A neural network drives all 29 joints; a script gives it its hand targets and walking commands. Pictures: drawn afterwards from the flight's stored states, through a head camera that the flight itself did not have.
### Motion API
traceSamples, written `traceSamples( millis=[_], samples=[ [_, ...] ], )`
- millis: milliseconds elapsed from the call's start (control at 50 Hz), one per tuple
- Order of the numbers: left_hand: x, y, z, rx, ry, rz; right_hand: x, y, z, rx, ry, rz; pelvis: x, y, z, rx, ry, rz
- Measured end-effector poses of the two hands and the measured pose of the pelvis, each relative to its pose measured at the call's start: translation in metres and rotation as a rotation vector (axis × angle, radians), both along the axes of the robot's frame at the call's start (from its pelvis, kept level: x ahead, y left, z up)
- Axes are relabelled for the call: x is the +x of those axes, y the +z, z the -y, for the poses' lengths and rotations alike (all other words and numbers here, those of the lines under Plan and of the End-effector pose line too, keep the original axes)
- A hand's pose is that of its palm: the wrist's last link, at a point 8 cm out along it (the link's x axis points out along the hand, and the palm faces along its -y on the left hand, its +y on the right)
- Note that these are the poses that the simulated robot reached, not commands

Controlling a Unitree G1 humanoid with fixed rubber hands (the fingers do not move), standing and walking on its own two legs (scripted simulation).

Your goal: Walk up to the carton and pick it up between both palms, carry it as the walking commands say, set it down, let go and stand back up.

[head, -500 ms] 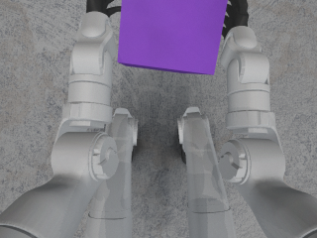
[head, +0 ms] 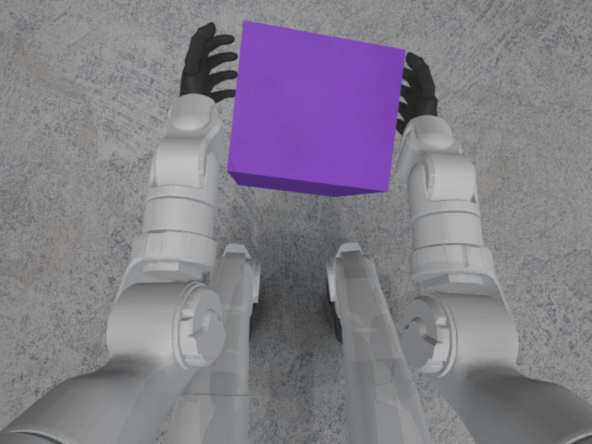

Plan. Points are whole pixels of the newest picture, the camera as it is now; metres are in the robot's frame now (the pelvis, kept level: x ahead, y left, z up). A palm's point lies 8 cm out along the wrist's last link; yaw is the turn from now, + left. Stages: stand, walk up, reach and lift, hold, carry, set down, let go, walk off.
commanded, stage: reach and lift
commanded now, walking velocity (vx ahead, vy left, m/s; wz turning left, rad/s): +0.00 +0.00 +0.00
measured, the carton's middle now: (301, 133) +0.48 -0.02 -0.11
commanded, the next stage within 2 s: none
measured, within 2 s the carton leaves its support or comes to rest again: neither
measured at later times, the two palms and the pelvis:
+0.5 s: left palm (155, 64) +0.46 +0.11 +0.08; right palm (459, 96) +0.44 -0.15 +0.07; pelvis +0.08 +0.00 +0.10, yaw +0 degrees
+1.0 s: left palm (141, 17) +0.46 +0.10 +0.15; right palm (514, 68) +0.43 -0.16 +0.13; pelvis +0.12 -0.01 +0.16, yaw +0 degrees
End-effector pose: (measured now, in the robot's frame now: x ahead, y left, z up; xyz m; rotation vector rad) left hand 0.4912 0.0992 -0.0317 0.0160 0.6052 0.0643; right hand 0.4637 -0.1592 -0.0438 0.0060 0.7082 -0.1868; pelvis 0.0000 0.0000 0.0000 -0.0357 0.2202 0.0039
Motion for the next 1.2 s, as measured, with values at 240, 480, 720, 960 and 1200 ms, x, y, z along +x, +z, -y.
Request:
traceSamples(
  millis=[240, 480, 720, 960, 1200],
  samples=[
    [-0.016, 0.068, -0.005, 0.021, 0.009, -0.034, -0.014, 0.065, -0.005, 0.018, 0.007, -0.029, 0.038, 0.032, -0.001, 0.002, 0.003, -0.127],
    [-0.027, 0.115, -0.011, 0.000, 0.018, -0.095, -0.024, 0.118, -0.010, 0.026, -0.027, -0.080, 0.076, 0.099, 0.000, 0.013, -0.003, -0.085],
    [-0.014, 0.137, 0.003, 0.020, -0.017, -0.029, -0.023, 0.130, 0.001, 0.041, -0.048, -0.009, 0.103, 0.132, 0.002, 0.023, -0.004, -0.092],
    [-0.027, 0.173, 0.004, 0.045, -0.021, -0.057, -0.030, 0.169, 0.004, 0.012, -0.006, -0.032, 0.124, 0.158, 0.012, 0.033, -0.004, 0.002],
    [-0.048, 0.202, -0.006, 0.031, 0.013, -0.044, -0.038, 0.205, -0.005, -0.005, 0.028, -0.002, 0.113, 0.168, 0.014, 0.026, 0.008, 0.121]
  ],
)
